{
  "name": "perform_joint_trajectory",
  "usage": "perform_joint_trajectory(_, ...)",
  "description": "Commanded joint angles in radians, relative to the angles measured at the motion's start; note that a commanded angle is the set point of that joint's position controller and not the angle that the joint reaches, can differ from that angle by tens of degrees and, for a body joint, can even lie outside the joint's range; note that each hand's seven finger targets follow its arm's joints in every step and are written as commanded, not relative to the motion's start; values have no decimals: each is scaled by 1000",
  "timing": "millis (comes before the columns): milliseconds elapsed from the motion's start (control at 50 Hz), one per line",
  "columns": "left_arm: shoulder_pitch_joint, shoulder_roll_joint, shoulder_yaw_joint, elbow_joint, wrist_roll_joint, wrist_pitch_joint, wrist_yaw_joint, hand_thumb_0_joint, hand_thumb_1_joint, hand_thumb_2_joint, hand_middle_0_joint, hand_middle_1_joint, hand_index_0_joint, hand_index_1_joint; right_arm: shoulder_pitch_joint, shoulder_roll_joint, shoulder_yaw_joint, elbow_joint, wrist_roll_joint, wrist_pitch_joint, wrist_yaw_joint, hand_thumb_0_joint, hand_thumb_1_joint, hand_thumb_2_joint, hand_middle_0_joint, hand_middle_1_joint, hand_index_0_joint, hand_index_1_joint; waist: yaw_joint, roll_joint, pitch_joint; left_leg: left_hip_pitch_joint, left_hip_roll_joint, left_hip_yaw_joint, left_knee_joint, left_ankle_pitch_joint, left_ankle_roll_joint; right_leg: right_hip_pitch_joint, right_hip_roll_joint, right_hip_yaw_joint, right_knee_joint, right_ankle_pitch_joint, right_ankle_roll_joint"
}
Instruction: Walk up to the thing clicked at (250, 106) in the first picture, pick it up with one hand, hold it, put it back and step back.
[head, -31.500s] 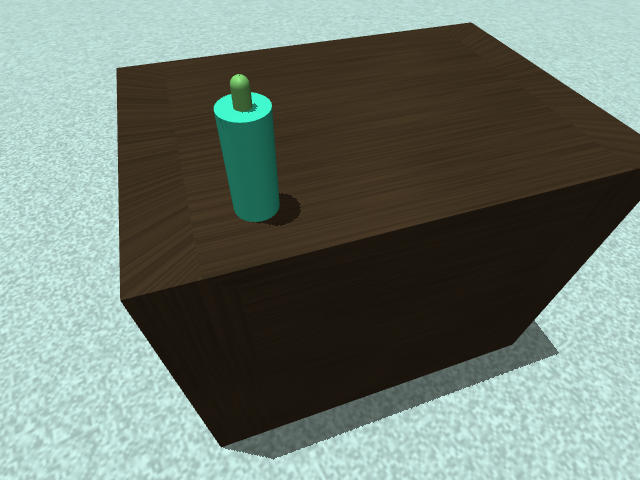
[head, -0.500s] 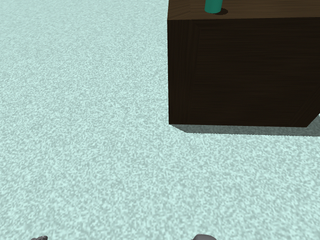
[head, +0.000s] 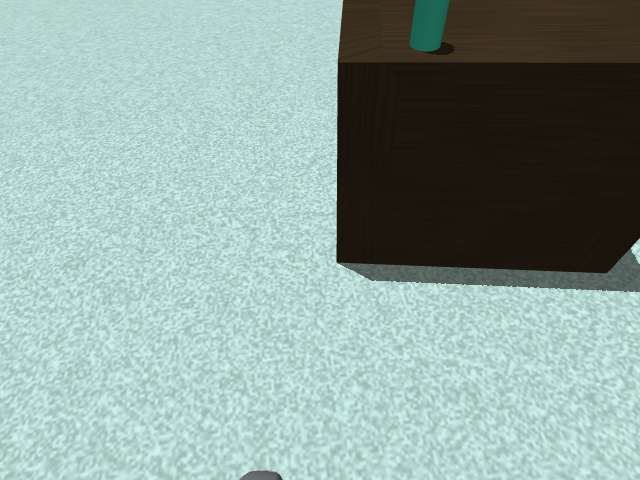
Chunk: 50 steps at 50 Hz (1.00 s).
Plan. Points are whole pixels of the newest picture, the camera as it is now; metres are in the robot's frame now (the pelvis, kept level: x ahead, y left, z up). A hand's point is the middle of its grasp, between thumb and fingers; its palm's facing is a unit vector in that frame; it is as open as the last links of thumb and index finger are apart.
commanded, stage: step back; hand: right
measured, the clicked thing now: out of the picture +1.06 -0.24 +0.14
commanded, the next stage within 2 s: stand in 0.42 s
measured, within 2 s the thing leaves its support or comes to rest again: neither
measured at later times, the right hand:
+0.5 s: hand out of the picture +0.15 -0.21 -0.14, palm faces +0.00 +0.95 -0.32, open 7.4 cm
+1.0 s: hand out of the picture +0.08 -0.23 -0.14, palm faces +0.03 +0.94 -0.33, open 7.4 cm
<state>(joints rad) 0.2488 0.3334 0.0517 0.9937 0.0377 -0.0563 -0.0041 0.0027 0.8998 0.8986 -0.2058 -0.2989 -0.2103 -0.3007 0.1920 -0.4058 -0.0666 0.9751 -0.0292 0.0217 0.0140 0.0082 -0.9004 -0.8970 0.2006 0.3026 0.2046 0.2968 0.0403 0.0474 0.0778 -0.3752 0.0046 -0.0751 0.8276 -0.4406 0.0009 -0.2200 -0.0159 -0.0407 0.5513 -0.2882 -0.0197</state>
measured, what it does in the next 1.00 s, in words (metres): steps on the spot: left foot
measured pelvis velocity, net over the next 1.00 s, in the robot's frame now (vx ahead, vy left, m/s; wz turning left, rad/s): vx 0.01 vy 0.02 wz -0.02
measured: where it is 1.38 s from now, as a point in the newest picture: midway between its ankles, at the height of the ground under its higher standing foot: outside the picture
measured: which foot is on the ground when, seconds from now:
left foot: up 0.00-0.08, down 0.10-1.00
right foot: down 0.00-1.00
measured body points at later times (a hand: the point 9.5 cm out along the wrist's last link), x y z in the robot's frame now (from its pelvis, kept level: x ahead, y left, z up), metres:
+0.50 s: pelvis +0.03 +0.03 +0.01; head +0.05 +0.04 +0.45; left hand +0.12 +0.34 -0.12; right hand +0.15 -0.26 -0.12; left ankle +0.06 +0.16 -0.73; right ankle +0.01 -0.11 -0.73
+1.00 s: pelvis +0.01 +0.02 +0.01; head +0.02 +0.02 +0.46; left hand +0.10 +0.32 -0.12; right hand +0.08 -0.28 -0.12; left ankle +0.06 +0.16 -0.73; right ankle +0.01 -0.11 -0.73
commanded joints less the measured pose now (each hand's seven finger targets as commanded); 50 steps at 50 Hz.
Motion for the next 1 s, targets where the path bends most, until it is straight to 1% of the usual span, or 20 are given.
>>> perform_joint_trajectory(0, -85, 287, 60, -89, -13, -14, 24, 0, 900, 900, -200, -300, -200, -300, -26, -118, -23, -50, 2, -32, -6, 0, -900, -900, 200, 300, 200, 300, -16, -213, -47, 53, 20, 72, -167, 59, -9, -8, -213, 170, -143, 331, -127)
perform_joint_trajectory(40, -113, 288, 50, -97, -22, 0, 23, 0, 900, 900, -200, -300, -200, -300, -3, -113, -24, -31, 3, -37, -12, 0, -900, -900, 200, 300, 200, 300, -42, -214, -81, 165, 0, 119, -299, 208, -3, -41, -187, 125, -55, 383, -100)
perform_joint_trajectory(60, -109, 274, 46, -99, -25, 8, 22, 0, 900, 900, -200, -300, -200, -300, 3, -116, -26, -16, 2, -39, -17, 0, -900, -900, 200, 300, 200, 300, -47, -190, -88, 210, -8, 114, -369, 291, 6, -46, -161, 109, -4, 389, -78)
perform_joint_trajectory(80, -99, 249, 35, -103, -26, 12, 23, 0, 900, 900, -200, -300, -200, -300, 6, -138, -33, -7, 0, -42, -22, 0, -900, -900, 200, 300, 200, 300, -47, -139, -116, 264, 32, 58, -376, 374, 27, -70, -140, 97, 39, 372, -52)
perform_joint_trajectory(100, -79, 219, 22, -106, -33, 15, 21, 0, 900, 900, -200, -300, -200, -300, -3, -179, -38, -12, -6, -47, -27, 0, -900, -900, 200, 300, 200, 300, -36, -29, -153, 292, 147, -75, -385, 458, 64, -104, -86, 72, 90, 263, -21)
perform_joint_trajectory(120, -65, 190, 11, -97, -44, 26, 21, 0, 900, 900, -200, -300, -200, -300, -68, -215, -34, -34, -5, -50, -28, 0, -900, -900, 200, 300, 200, 300, -12, 49, -159, 225, 257, -221, -459, 337, 131, -105, -7, 44, 129, 7, 4)
perform_joint_trajectory(140, -59, 229, 23, -66, -44, 38, 26, 0, 900, 900, -200, -300, -200, -300, -112, -253, -38, -40, 5, -46, -24, 0, -900, -900, 200, 300, 200, 300, -12, 85, -151, 108, 306, -232, -472, 227, 199, -7, -4, 26, 148, -188, 0)
perform_joint_trajectory(160, -64, 234, 22, -43, -37, 38, 25, 0, 900, 900, -200, -300, -200, -300, -147, -240, -36, -31, 0, -42, -22, 0, -900, -900, 200, 300, 200, 300, -6, 78, -104, 35, 287, -213, -485, 179, 185, 46, -15, 36, 105, -180, -1)
perform_joint_trajectory(180, -64, 226, 19, -40, -33, 33, 21, 0, 900, 900, -200, -300, -200, -300, -158, -221, -26, -29, -4, -39, -21, 0, -900, -900, 200, 300, 200, 300, 3, 77, -90, 67, 240, -147, -468, 186, 145, 37, -17, 42, 11, -129, -7)
perform_joint_trajectory(200, -69, 229, 19, -30, -30, 27, 20, 0, 900, 900, -200, -300, -200, -300, -169, -194, -16, -26, 0, -40, -21, 0, -900, -900, 200, 300, 200, 300, 4, 82, -86, 63, 205, -110, -451, 244, 97, 58, -34, 59, -29, -4, -10)
perform_joint_trajectory(240, -54, 249, 24, -12, -33, 20, 22, 0, 900, 900, -200, -300, -200, -300, -189, -164, -7, -20, 7, -44, -23, 0, -900, -900, 200, 300, 200, 300, 2, 70, -102, 91, 154, -48, -397, 319, 55, 64, -54, 96, -62, 149, -11)
perform_joint_trajectory(280, -104, 260, 23, -10, -30, 17, 21, 0, 900, 900, -200, -300, -200, -300, -175, -150, -1, -2, 13, -44, -22, 0, -900, -900, 200, 300, 200, 300, -23, 28, -105, 108, 136, -31, -406, 300, 45, 71, -78, 123, -82, 189, -17)
perform_joint_trajectory(360, -118, 242, 12, 8, -34, 16, 22, 0, 900, 900, -200, -300, -200, -300, -201, -160, -2, 27, 12, -50, -22, 0, -900, -900, 200, 300, 200, 300, -14, 27, -142, 206, 157, -23, -417, 478, 53, 71, -75, 103, -98, 258, -3)
perform_joint_trajectory(400, -133, 220, -3, 31, -37, 16, 17, 0, 900, 900, -200, -300, -200, -300, -161, -161, 4, 36, 22, -58, -19, 0, -900, -900, 200, 300, 200, 300, -36, -3, -169, 255, 149, -24, -425, 558, 46, 106, -91, 108, -131, 305, 2)
perform_joint_trajectory(440, -142, 226, -4, 36, -36, 15, 15, 0, 900, 900, -200, -300, -200, -300, -167, -160, 4, 51, 21, -65, -16, 0, -900, -900, 200, 300, 200, 300, -35, -10, -180, 303, 149, -9, -426, 611, 36, 103, -96, 109, -142, 335, 7)
perform_joint_trajectory(580, -190, 238, -9, 56, -30, 12, 16, 0, 900, 900, -200, -300, -200, -300, -193, -142, 8, 65, 23, -57, -12, 0, -900, -900, 200, 300, 200, 300, -45, -62, -147, 314, 137, 10, -464, 532, 22, 112, -117, 111, -223, 329, 13)
perform_joint_trajectory(680, -206, 235, -8, 70, -28, 18, 12, 0, 900, 900, -200, -300, -200, -300, -199, -145, 12, 76, 19, -52, -11, 0, -900, -900, 200, 300, 200, 300, -43, -45, -80, 256, 128, 11, -521, 359, 11, 96, -111, 119, -272, 178, 13)
perform_joint_trajectory(800, -196, 239, -7, 80, -27, 13, 10, 0, 900, 900, -200, -300, -200, -300, -194, -148, 13, 86, 21, -56, -8, 0, -900, -900, 200, 300, 200, 300, -37, -49, -103, 286, 131, 9, -530, 374, 6, 102, -115, 121, -285, 184, 11)
perform_joint_trajectory(880, -200, 235, -7, 84, -25, 20, 7, 0, 900, 900, -200, -300, -200, -300, -174, -157, 13, 95, 19, -51, -9, 0, -900, -900, 200, 300, 200, 300, -44, -43, -59, 243, 127, 1, -555, 240, 3, 66, -106, 122, -305, 73, 10)
perform_joint_trajectory(980, -193, 240, -6, 86, -26, 21, 5, 0, 900, 900, -200, -300, -200, -300, -150, -156, 14, 104, 18, -51, -8, 0, -900, -900, 200, 300, 200, 300, -49, -42, -62, 238, 130, -6, -562, 219, 5, 58, -106, 128, -303, 54, 7)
